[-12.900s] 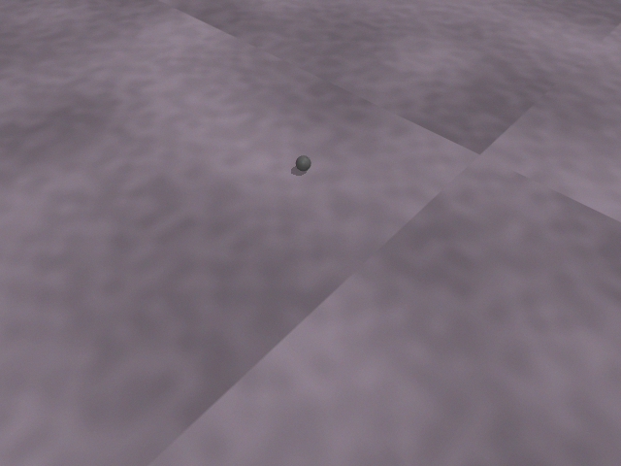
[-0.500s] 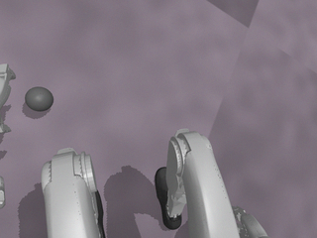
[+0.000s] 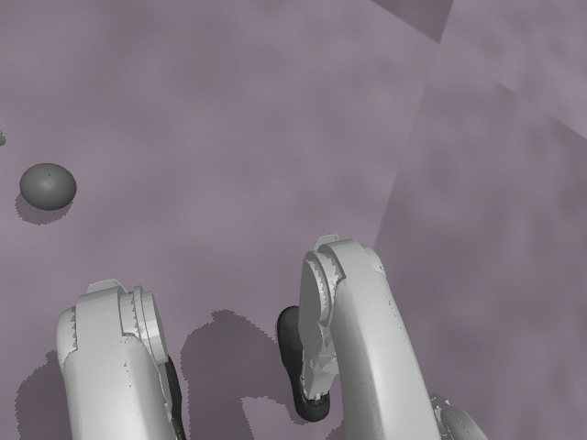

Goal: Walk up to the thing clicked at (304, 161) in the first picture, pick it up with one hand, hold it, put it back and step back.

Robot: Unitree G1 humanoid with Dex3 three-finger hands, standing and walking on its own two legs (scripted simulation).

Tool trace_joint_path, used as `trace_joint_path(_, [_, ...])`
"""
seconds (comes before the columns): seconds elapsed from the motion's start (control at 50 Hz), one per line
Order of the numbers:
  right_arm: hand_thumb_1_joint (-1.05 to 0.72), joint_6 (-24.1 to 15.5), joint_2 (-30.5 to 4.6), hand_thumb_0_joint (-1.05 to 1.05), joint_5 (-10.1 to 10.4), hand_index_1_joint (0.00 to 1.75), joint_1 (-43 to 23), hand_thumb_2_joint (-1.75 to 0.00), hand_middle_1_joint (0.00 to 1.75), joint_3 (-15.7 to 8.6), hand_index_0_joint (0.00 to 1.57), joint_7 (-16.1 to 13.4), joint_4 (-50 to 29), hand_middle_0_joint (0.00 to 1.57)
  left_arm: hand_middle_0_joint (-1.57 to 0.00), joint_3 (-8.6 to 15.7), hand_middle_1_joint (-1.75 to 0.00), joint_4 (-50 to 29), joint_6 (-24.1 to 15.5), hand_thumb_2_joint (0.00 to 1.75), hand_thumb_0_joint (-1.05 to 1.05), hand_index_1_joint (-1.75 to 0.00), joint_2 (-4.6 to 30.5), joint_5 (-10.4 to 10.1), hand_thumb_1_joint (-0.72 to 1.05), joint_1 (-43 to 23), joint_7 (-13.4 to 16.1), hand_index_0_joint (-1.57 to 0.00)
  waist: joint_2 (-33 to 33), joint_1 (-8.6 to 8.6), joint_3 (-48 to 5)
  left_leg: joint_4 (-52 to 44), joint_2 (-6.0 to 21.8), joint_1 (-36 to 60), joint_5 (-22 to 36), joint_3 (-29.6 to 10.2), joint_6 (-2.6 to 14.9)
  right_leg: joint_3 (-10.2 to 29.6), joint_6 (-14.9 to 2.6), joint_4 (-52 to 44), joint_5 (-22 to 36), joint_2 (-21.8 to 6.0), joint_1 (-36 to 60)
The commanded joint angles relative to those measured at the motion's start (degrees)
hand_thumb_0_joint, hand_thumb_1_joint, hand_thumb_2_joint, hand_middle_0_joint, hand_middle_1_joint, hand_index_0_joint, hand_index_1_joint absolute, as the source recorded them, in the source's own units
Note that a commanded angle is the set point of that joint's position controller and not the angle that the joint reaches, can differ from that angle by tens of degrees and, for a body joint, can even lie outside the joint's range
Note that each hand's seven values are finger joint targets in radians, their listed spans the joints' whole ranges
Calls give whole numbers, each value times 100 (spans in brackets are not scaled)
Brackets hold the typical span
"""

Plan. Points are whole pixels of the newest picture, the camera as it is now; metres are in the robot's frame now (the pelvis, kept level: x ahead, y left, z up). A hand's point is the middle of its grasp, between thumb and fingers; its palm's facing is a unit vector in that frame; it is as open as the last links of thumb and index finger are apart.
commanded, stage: rise first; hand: left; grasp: from above
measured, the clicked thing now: (49, 186) +0.49 +0.27 -0.29
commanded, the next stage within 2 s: approach in 0.64 s
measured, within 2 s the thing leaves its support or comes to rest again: neither
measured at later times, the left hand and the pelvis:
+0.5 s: hand out of the picture +0.44 +0.32 -0.16, palm faces -0.45 -0.07 -0.89, open 13.4 cm; pelvis +0.00 +0.00 +0.01, yaw +1 degrees
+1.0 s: hand (11, 180) +0.46 +0.28 -0.17, palm faces -0.44 -0.04 -0.90, open 13.6 cm; pelvis +0.00 +0.00 +0.00, yaw +1 degrees
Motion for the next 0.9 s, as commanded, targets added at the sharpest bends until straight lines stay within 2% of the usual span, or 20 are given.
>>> trace_joint_path(0.0, [-91, -19, -1535, 0, 58, 30, 1159, -90, 30, -513, 20, -72, -79, 20, -13, 206, -99, -979, 54, 97, 0, -100, 1592, -130, -49, -1604, 169, -13, 2090, 82, -3965, -1575, -163, 3222, 1124, 477, 96, -451, -368, -1218, 1193, 226, 1733])
trace_joint_path(0.04, [-90, -23, -1521, 0, 66, 30, 1181, -90, 30, -540, 20, -54, -80, 20, -14, 92, -97, -1052, 67, 97, 0, -98, 1324, -180, -49, -1489, 146, -13, 2065, 20, -3953, -1596, -160, 3256, 1168, 473, 91, -464, -367, -1225, 1261, 221, 1762])
trace_joint_path(0.16, [-90, -6, -1545, 0, 125, 30, 1216, -90, 30, -601, 20, -50, -98, 20, -17, 109, -94, -1210, 97, 95, 0, -95, 1386, -232, -47, -1588, 60, -16, 2001, 42, -4001, -1633, -149, 3261, 1148, 444, 85, -439, -375, -1264, 1262, 195, 1745])
trace_joint_path(0.18, [-91, 12, -1517, 0, 127, 30, 1192, -90, 30, -585, 20, -51, -104, 20, -18, 121, -94, -1171, 111, 94, 0, -95, 1340, -229, -46, -1464, 60, -17, 2022, 92, -4022, -1647, -161, 3283, 1182, 468, 81, -426, -374, -1283, 1282, 201, 1789])
trace_joint_path(0.2, [-91, 5, -1503, 0, 140, 30, 1188, -90, 30, -576, 20, -47, -106, 20, -18, 48, -94, -1173, 108, 94, 0, -95, 1327, -249, -45, -1540, 43, -17, 2012, 42, -3921, -1601, -162, 3199, 1174, 493, 99, -414, -372, -1295, 1292, 200, 1802])
trace_joint_path(0.22, [-90, 10, -1502, 0, 140, 30, 1202, -90, 30, -582, 20, -44, -96, 20, -18, 71, -94, -1129, 107, 94, 0, -95, 1306, -238, -45, -1504, 28, -17, 1919, 88, -3961, -1651, -169, 3212, 1146, 478, 95, -413, -388, -1313, 1260, 205, 1811])
trace_joint_path(0.3, [-91, 0, -1504, 0, 141, 30, 1247, -90, 30, -564, 20, -36, -108, 20, -19, 88, -92, -1041, 106, 95, 0, -94, 1303, -242, -46, -1488, -17, -17, 1743, 48, -3825, -1580, -177, 3076, 1141, 541, 140, -391, -360, -1417, 1281, 208, 1961])
trace_joint_path(0.36, [-91, 10, -1492, 0, 146, 30, 1215, -90, 30, -552, 20, -41, -108, 20, -21, 6, -90, -1024, 71, 93, 0, -92, 1217, -240, -44, -1522, -66, -19, 1735, 43, -3879, -1642, -186, 3129, 1102, 519, 127, -405, -364, -1426, 1229, 216, 1951])
trace_joint_path(0.42, [-91, 12, -1493, 0, 164, 30, 1177, -90, 30, -563, 20, -52, -116, 20, -22, 48, -89, -1067, 38, 92, 0, -91, 1325, -229, -43, -1572, -77, -20, 1781, 87, -3896, -1686, -187, 3145, 1036, 496, 114, -409, -375, -1415, 1125, 210, 1878])
trace_joint_path(0.52, [-90, 32, -1486, 0, 143, 30, 1128, -90, 30, -524, 20, -68, -138, 20, -22, -60, -89, -927, -14, 92, 0, -91, 1204, -170, -42, -1716, -40, -20, 1727, -7, -3756, -1663, -195, 2980, 894, 498, 127, -426, -373, -1450, 1020, 224, 1819])
trace_joint_path(0.54, [-91, 34, -1474, 0, 142, 30, 1104, -90, 30, -513, 20, -73, -131, 20, -24, -37, -88, -806, -26, 90, 0, -90, 1197, -196, -41, -1640, -23, -22, 1662, 33, -3719, -1657, -214, 2905, 839, 524, 134, -402, -374, -1471, 961, 230, 1828])
trace_joint_path(0.62, [-91, 3, -1470, 0, 117, 30, 1128, -90, 30, -478, 20, -79, -77, 20, -24, -67, -87, -678, -44, 90, 0, -89, 1286, -95, -40, -1653, 9, -22, 1638, -12, -3639, -1559, -214, 2877, 909, 563, 143, -377, -366, -1457, 1026, 225, 1857])
trace_joint_path(0.64, [-90, -9, -1509, 0, 106, 30, 1154, -90, 30, -487, 20, -84, -89, 20, -24, 57, -87, -796, -55, 89, 0, -88, 1411, -121, -39, -1745, 36, -23, 1644, 19, -3711, -1571, -211, 2976, 942, 543, 143, -384, -359, -1434, 1045, 217, 1823])
trace_joint_path(0.7, [-90, -34, -1496, 0, 96, 30, 1151, -90, 30, -474, 20, -66, -68, 20, -24, 7, -87, -805, -60, 89, 0, -89, 1369, -56, -39, -1757, 73, -23, 1902, 3, -3792, -1608, -196, 3205, 1035, 509, 107, -431, -362, -1338, 1109, 217, 1746])
trace_joint_path(0.72, [-91, -30, -1529, 0, 103, 30, 1101, -90, 30, -512, 20, -72, -85, 20, -26, 105, -84, -933, -84, 95, 0, -89, 1459, -98, -44, -1840, 120, -21, 2020, 55, -3914, -1650, -195, 3231, 1000, 484, 86, -441, -376, -1296, 1070, 211, 1685])
trace_joint_path(0.74, [-89, -32, -1520, 0, 84, 30, 1119, -89, 30, -502, 20, -70, -74, 20, -19, 23, -89, -711, -53, 92, 0, -90, 1348, -41, -43, -1764, 123, -18, 1969, -18, -3809, -1658, -193, 3228, 934, 456, 81, -467, -385, -1284, 1031, 214, 1604])
trace_joint_path(0.78, [-89, -55, -1499, 0, 74, 30, 1134, -89, 30, -507, 20, -55, -63, 20, -15, -134, -93, -740, -53, 95, 0, -94, 1097, -72, -47, -1940, 161, -14, 1975, -129, -3757, -1667, -186, 3182, 818, 447, 80, -478, -383, -1319, 945, 218, 1516])
trace_joint_path(0.84, [-89, -112, -1516, 0, 38, 30, 1266, -89, 30, -489, 20, -52, 4, 20, -13, -363, -96, -763, -44, 96, 0, -97, 802, -75, -49, -2429, 210, -12, 2015, -389, -3654, -1592, -178, 3139, 752, 435, 94, -511, -365, -1324, 922, 223, 1383])
trace_joint_path(0.86, [-89, -132, -1510, 0, 34, 30, 1272, -89, 30, -488, 20, -58, 12, 20, -13, -474, -95, -813, -36, 96, 0, -96, 637, -102, -48, -2497, 244, -13, 2061, -394, -3718, -1594, -165, 3152, 778, 436, 90, -516, -360, -1368, 951, 233, 1416])
trace_joint_path(0.88, [-90, -159, -1508, 0, 6, 30, 1321, -89, 30, -456, 20, -58, 57, 20, -14, -559, -95, -686, -5, 97, 0, -96, 518, -106, -49, -2725, 278, -13, 1961, -543, -3636, -1543, -164, 3127, 736, 424, 89, -525, -361, -1359, 961, 234, 1370])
